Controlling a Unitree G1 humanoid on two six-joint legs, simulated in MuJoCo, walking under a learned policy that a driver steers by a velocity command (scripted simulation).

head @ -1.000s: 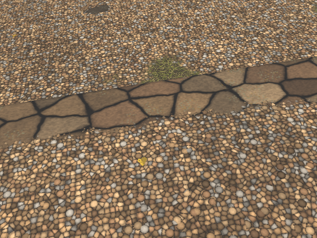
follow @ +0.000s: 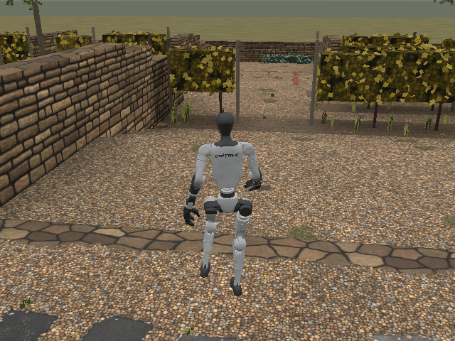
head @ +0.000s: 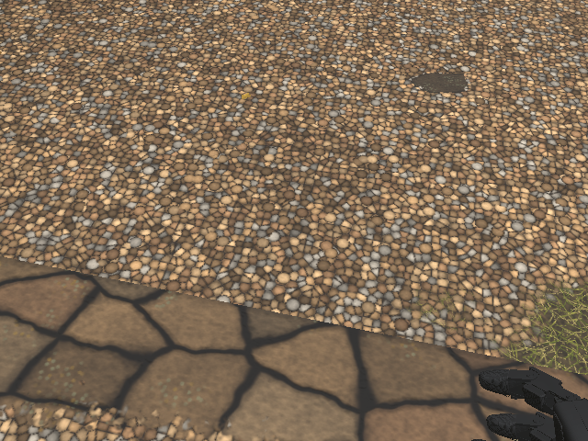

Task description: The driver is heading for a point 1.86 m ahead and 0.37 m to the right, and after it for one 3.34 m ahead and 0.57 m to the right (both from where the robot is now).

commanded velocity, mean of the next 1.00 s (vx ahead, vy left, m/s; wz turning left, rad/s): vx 0.16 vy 0.00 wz -0.41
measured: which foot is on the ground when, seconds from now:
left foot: up 0.00-0.12, down 0.14-0.58, up 0.60-1.00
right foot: down 0.00-0.14, up 0.16-0.56, down 0.58-1.00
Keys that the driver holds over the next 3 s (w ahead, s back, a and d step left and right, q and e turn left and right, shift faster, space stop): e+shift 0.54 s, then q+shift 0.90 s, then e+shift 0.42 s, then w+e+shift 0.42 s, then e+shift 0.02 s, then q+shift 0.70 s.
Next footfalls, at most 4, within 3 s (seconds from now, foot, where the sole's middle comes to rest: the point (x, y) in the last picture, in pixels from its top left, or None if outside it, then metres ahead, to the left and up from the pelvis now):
0.14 left None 0.38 0.14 -0.78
0.58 right None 0.26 -0.10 -0.78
1.04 left None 0.34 0.13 -0.78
1.56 right None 0.40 -0.08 -0.78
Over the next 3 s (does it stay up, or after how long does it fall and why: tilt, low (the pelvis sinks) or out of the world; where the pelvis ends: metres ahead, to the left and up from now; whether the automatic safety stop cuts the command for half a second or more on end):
stays up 0.73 -0.27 -0.05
